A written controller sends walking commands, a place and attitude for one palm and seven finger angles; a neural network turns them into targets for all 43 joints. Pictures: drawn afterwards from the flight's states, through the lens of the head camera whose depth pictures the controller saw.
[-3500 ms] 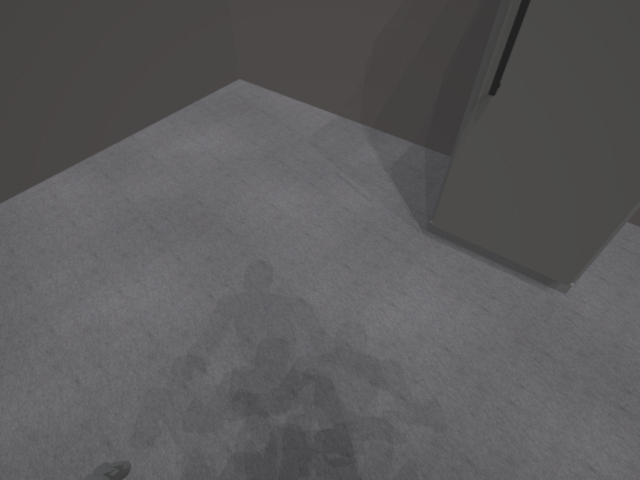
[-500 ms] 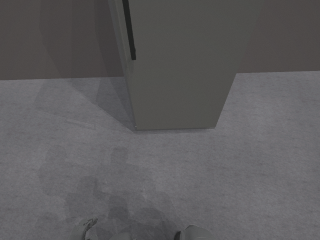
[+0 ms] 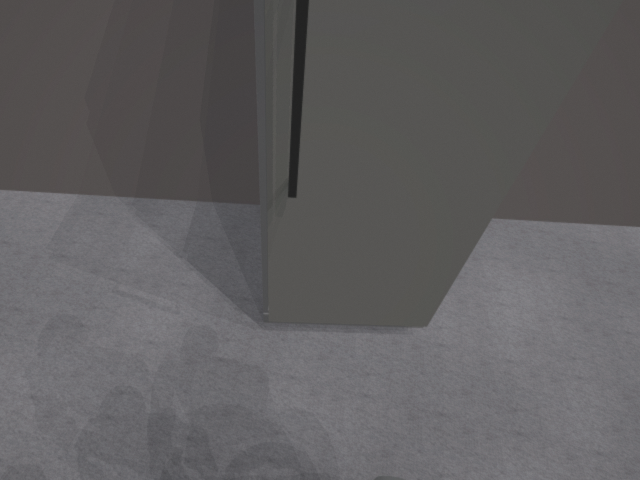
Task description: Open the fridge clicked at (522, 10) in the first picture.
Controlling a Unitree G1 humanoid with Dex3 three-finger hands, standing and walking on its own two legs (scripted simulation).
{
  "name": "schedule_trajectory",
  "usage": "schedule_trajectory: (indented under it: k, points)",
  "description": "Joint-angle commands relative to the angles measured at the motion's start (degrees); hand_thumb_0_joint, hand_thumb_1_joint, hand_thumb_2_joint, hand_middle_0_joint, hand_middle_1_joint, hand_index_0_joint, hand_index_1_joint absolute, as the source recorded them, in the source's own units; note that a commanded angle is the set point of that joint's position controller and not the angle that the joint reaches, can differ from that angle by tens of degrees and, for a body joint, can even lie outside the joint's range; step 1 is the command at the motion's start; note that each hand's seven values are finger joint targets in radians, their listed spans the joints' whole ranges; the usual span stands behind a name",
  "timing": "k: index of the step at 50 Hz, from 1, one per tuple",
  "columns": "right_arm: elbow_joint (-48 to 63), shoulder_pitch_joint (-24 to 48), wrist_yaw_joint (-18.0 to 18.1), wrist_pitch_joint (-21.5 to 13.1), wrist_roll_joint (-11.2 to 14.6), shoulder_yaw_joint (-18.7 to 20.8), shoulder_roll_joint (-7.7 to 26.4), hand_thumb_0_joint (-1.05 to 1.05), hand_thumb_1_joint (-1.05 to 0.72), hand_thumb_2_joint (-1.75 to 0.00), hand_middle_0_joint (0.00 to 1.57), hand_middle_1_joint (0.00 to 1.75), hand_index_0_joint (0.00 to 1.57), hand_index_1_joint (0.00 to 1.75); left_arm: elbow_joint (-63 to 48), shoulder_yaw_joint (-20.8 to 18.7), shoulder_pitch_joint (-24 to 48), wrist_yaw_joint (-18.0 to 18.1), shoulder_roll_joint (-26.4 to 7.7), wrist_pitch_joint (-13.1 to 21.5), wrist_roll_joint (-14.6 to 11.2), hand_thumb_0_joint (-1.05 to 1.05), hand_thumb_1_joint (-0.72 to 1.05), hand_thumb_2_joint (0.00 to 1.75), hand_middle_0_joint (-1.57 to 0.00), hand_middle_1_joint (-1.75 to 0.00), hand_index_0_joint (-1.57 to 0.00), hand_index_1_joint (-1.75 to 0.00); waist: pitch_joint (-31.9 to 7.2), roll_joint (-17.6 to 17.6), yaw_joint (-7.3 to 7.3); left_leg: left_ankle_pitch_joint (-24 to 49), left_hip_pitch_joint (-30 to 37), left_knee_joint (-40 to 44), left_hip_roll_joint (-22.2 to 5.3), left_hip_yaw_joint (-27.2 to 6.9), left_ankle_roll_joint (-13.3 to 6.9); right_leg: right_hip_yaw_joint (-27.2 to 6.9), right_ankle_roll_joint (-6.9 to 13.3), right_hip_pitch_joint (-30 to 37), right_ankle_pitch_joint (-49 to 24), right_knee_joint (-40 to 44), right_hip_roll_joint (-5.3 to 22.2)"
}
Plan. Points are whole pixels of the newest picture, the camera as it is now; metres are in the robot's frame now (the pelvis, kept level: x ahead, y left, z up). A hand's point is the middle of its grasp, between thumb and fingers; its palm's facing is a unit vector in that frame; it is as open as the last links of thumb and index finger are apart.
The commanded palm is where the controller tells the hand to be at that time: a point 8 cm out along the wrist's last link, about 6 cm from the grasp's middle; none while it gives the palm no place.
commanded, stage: take the last steps up to it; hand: left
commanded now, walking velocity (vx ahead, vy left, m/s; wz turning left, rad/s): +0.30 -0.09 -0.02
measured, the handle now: (298, 85) +0.68 +0.09 +0.16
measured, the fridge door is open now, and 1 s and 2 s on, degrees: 0 0 0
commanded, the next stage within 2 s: come to a stop and stand still in 0.40 s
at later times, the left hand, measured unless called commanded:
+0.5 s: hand (248, 414) +0.25 +0.11 -0.18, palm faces +0.05 -0.97 -0.22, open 7.1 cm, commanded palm none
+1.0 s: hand (244, 433) +0.23 +0.11 -0.18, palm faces +0.05 -0.96 -0.29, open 7.4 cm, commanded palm none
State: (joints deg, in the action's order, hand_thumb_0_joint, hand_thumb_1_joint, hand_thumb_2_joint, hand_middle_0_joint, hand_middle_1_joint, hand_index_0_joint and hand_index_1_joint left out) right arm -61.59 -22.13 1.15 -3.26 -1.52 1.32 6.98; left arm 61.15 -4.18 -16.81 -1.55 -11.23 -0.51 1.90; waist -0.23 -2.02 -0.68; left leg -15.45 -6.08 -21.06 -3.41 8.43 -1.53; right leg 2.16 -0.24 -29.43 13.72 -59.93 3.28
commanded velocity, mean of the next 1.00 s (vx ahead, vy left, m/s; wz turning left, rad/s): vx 0.01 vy -0.03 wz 0.02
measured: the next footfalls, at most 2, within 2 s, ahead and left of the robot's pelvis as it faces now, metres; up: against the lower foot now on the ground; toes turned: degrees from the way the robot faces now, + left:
right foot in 0.28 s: +0.24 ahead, -0.16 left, +0.00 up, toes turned -9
left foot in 0.66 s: +0.32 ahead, +0.06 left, +0.00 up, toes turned +8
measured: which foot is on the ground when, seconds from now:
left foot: down 0.00-0.30, up 0.32-0.64, down 0.66-1.00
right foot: up 0.00-0.26, down 0.28-0.76, up 0.78-1.00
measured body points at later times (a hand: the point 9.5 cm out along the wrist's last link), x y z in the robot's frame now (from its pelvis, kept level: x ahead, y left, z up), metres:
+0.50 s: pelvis +0.18 -0.07 -0.01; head +0.20 -0.08 +0.44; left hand +0.25 +0.16 -0.16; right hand +0.17 -0.29 -0.18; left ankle +0.15 +0.06 -0.68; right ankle +0.20 -0.15 -0.75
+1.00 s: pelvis +0.20 -0.09 -0.02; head +0.25 -0.11 +0.43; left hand +0.22 +0.16 -0.16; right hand +0.30 -0.31 -0.18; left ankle +0.28 +0.05 -0.75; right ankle +0.19 -0.20 -0.74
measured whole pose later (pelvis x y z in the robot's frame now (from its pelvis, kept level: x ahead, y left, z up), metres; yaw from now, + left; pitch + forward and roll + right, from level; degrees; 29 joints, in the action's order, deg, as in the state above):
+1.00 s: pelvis +0.20 -0.09 -0.02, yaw -1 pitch -1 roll +1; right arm -57.1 -4.7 1.8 1.7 -1.2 3.4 9.6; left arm 58.1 -3.4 -13.5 2.1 -9.8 -2.4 1.0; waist 6.8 2.4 1.1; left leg -8.2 -19.7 -29.4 -4.9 7.3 0.7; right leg 1.9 -1.0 -17.4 24.0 -41.9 2.2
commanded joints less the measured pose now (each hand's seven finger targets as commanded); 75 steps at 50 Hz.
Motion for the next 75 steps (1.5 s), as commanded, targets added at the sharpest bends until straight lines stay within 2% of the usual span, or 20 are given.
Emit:
schedule_trajectory:
  k: [1, 9, 11, 13, 14, 15, 18, 23, 31, 34, 37, 41, 45, 49, 50, 51, 52, 54, 69, 75]
  points:
    - [-0.51, -7.32, 1.13, -1.58, 0.32, 1.57, 7.27, 0.00, -0.90, -0.90, 0.20, 0.30, 0.20, 0.30, -3.31, 0.09, 3.28, -0.08, -0.56, 1.63, -0.15, 0.00, 0.90, 0.90, -0.20, -0.30, -0.20, -0.30, 3.98, 7.99, -0.94, 24.10, 8.99, 9.19, -12.52, -7.86, -4.52, 0.83, -0.81, -11.70, -2.43, -0.64, 1.70]
    - [-3.99, -10.42, 1.04, -0.70, -0.47, 2.00, 7.23, 0.00, -0.90, -0.90, 0.20, 0.30, 0.20, 0.30, -4.85, 0.95, 12.11, -0.22, 0.92, 2.31, -0.79, 0.00, 0.90, 0.90, -0.20, -0.30, -0.20, -0.30, 7.55, 12.60, -3.54, 28.95, 7.84, 5.82, -13.36, -4.70, -5.96, 5.49, 1.49, -3.63, 0.35, 21.47, 0.54]
    - [-4.17, -9.11, 1.01, -0.47, -0.25, 2.11, 7.59, 0.00, -0.90, -0.90, 0.20, 0.30, 0.20, 0.30, -3.65, 0.73, 8.66, 0.03, -0.14, 2.72, -0.78, 0.00, 0.90, 0.90, -0.20, -0.30, -0.20, -0.30, 6.17, 12.52, -1.32, 36.06, 5.41, 0.98, -13.40, -4.07, -5.17, 6.89, 2.72, 4.86, 0.32, 25.80, -1.68]
    - [-3.75, -6.60, 0.70, -0.53, 0.60, 2.32, 7.87, 0.00, -0.90, -0.90, 0.20, 0.30, 0.20, 0.30, 0.81, -0.43, -5.12, 0.49, -3.18, 3.65, -0.52, 0.00, 0.90, 0.90, -0.20, -0.30, -0.20, -0.30, -1.05, 7.72, 5.26, 33.85, -1.02, -13.27, -10.24, -1.07, -2.44, 6.48, 3.92, 24.64, -7.25, 31.63, -2.31]
    - [-2.90, -7.50, 0.06, -0.59, 1.22, 2.08, 5.62, 0.00, -0.90, -0.90, 0.20, 0.30, 0.20, 0.30, 2.80, -1.67, -12.39, 1.24, -8.09, 4.35, -0.08, 0.00, 0.90, 0.90, -0.20, -0.30, -0.20, -0.30, -7.45, -2.43, 7.88, 18.41, -13.38, -28.02, -6.10, 1.40, -0.30, -5.27, 7.38, 39.18, -8.72, 32.66, 8.43]
    - [-1.13, -9.60, 0.18, -0.34, 1.71, 1.41, 2.87, 0.00, -0.90, -0.90, 0.20, 0.30, 0.20, 0.30, 3.30, -2.65, -16.33, 1.91, -12.87, 4.33, -0.73, 0.00, 0.90, 0.90, -0.20, -0.30, -0.20, -0.30, -13.15, -14.32, 7.27, -17.79, -23.26, -46.43, 1.63, -0.19, 1.43, -25.17, 13.20, 45.35, -14.86, 38.76, 22.46]
    - [-0.77, -1.86, -0.16, 0.71, 1.02, 2.24, 3.15, 0.00, -0.90, -0.90, 0.20, 0.30, 0.20, 0.30, 0.34, -1.01, -3.13, 2.46, -7.11, 3.59, -1.39, 0.00, 0.90, 0.90, -0.20, -0.30, -0.20, -0.30, 0.90, -5.53, 3.84, -9.41, -26.09, -55.02, -3.98, -7.61, -0.26, -17.85, 11.81, 22.76, 2.91, 47.05, 18.75]
    - [-1.19, -4.29, -0.42, 2.92, 0.05, 1.63, 0.05, 0.00, -0.90, -0.90, 0.20, 0.30, 0.20, 0.30, -1.25, 1.21, 2.03, 3.17, -0.86, 4.59, -0.59, 0.00, 0.90, 0.90, -0.20, -0.30, -0.20, -0.30, 3.65, -2.87, -2.31, -3.63, -18.80, -40.51, -4.96, -5.42, 2.15, -0.58, 9.21, 11.05, -13.44, 47.82, 12.57]
    - [0.67, 3.41, -0.11, 2.39, 0.82, 0.02, 2.10, 0.00, -0.90, -0.90, 0.20, 0.30, 0.20, 0.30, -0.72, 1.86, 1.46, 3.63, -3.13, 3.05, -1.19, 0.00, 0.90, 0.90, -0.20, -0.30, -0.20, -0.30, -0.33, -2.71, -0.43, 9.98, -6.72, -8.20, -1.37, -3.63, 3.63, 2.34, 6.66, 18.67, -30.91, 37.19, 8.35]
    - [1.85, 4.39, 0.60, 2.02, 0.86, 1.19, 8.76, 0.00, -0.90, -0.90, 0.20, 0.30, 0.20, 0.30, -1.20, 2.00, -2.23, 4.34, -1.55, 1.56, -1.58, 0.00, 0.90, 0.90, -0.20, -0.30, -0.20, -0.30, -2.59, 6.81, 0.63, 44.83, 1.35, -5.65, -10.67, -10.01, -1.06, 2.88, 0.69, 15.36, -13.03, 33.03, 3.81]
    - [2.78, 8.45, 1.37, 2.99, 1.02, 1.52, 9.90, 0.00, -0.90, -0.90, 0.20, 0.30, 0.20, 0.30, -0.86, 1.70, -3.39, 4.33, -2.43, 0.14, -1.45, 0.00, 0.90, 0.90, -0.20, -0.30, -0.20, -0.30, 0.47, 15.41, 1.43, 47.46, -1.89, -1.45, -13.45, -12.76, -4.91, 3.41, -0.57, 16.17, 1.44, 27.60, 1.64]
    - [4.00, 8.37, 2.10, 3.67, 0.53, 3.14, 12.09, 0.00, -0.90, -0.90, 0.20, 0.30, 0.20, 0.30, -2.47, 0.55, -2.38, 3.90, -3.22, -0.97, -1.17, 0.00, 0.90, 0.90, -0.20, -0.30, -0.20, -0.30, -2.93, 13.19, 0.13, 52.53, 3.89, -0.40, -17.73, -16.11, -10.11, -0.46, -0.40, 7.99, 18.44, 11.83, -0.35]
    - [5.70, 10.99, 2.06, 4.36, 0.07, 4.44, 13.16, 0.00, -0.90, -0.90, 0.20, 0.30, 0.20, 0.30, -4.12, 0.07, -2.05, 3.80, -1.59, -1.28, -0.87, 0.00, 0.90, 0.90, -0.20, -0.30, -0.20, -0.30, -6.97, 7.10, 0.15, 46.94, 5.18, -3.29, -18.07, -14.23, -10.92, -2.24, -0.64, 5.45, 18.04, 7.55, -0.78]
    - [6.87, 15.31, 0.86, 4.83, 0.39, 4.65, 12.23, 0.00, -0.90, -0.90, 0.20, 0.30, 0.20, 0.30, -3.39, 0.00, -7.32, 3.59, -0.66, -0.81, -0.67, 0.00, 0.90, 0.90, -0.20, -0.30, -0.20, -0.30, -7.89, 6.36, 3.15, 21.36, -6.60, -6.03, -12.10, -9.24, -4.88, 0.74, -0.91, 19.68, 0.48, 29.41, -0.58]
    - [6.98, 14.69, 0.37, 4.92, 0.82, 4.19, 9.28, 0.00, -0.90, -0.90, 0.20, 0.30, 0.20, 0.30, -3.32, 0.04, -7.91, 3.78, -3.15, -0.05, -0.02, 0.00, 0.90, 0.90, -0.20, -0.30, -0.20, -0.30, -6.00, -2.09, 3.52, 8.20, -11.14, -11.06, -6.27, -7.05, -1.35, -3.88, -0.38, 21.81, -5.52, 39.19, 2.32]
    - [8.04, 14.18, -0.27, 5.30, 1.21, 3.30, 4.92, 0.00, -0.90, -0.90, 0.20, 0.30, 0.20, 0.30, -3.99, -0.22, -4.88, 3.98, -7.82, 0.44, 0.43, 0.00, 0.90, 0.90, -0.20, -0.30, -0.20, -0.30, -1.93, -15.55, 1.99, -9.34, -18.50, -16.64, 0.75, -2.81, 2.50, -17.00, 3.29, 19.27, -6.35, 44.05, 13.75]
    - [8.70, 16.67, -0.53, 5.97, 1.10, 3.19, 6.04, 0.00, -0.90, -0.90, 0.20, 0.30, 0.20, 0.30, -5.62, 0.03, -2.16, 3.88, -9.22, 0.36, 0.04, 0.00, 0.90, 0.90, -0.20, -0.30, -0.20, -0.30, 0.35, -13.89, 3.34, -15.20, -16.00, -23.24, 0.85, -6.42, 2.65, -20.31, 8.30, 10.52, 0.30, 48.00, 18.69]
    - [6.96, 16.23, -1.18, 6.64, 0.56, 3.19, 6.16, 0.00, -0.90, -0.90, 0.20, 0.30, 0.20, 0.30, -6.55, -0.11, 2.97, 3.93, -8.86, 0.45, 0.01, 0.00, 0.90, 0.90, -0.20, -0.30, -0.20, -0.30, 5.16, -9.88, 1.71, -10.16, -16.85, -29.46, 0.04, -9.41, 2.08, -19.63, 8.11, 4.39, 17.48, 51.19, 15.65]
    - [5.13, 9.87, -1.12, 4.73, 0.47, 1.86, 7.54, 0.00, -0.90, -0.90, 0.20, 0.30, 0.20, 0.30, -2.81, -0.76, -4.44, 3.63, -9.00, 1.28, -0.05, 0.00, 0.90, 0.90, -0.20, -0.30, -0.20, -0.30, -0.09, -7.40, 4.96, -9.08, -17.41, -20.44, 1.10, -6.75, 4.00, -15.17, 9.51, 25.12, -2.87, 46.58, 15.11]
    - [0.61, -0.70, -0.58, 3.31, 0.70, 1.27, 6.49, 0.00, -0.90, -0.90, 0.20, 0.30, 0.20, 0.30, -2.26, 0.14, 1.85, 3.10, -7.01, 0.55, -0.72, 0.00, 0.90, 0.90, -0.20, -0.30, -0.20, -0.30, -0.29, -6.93, -0.39, -0.85, 5.24, -0.27, 2.05, -3.99, 2.51, -7.71, 3.18, 8.12, 15.65, 44.52, 7.02]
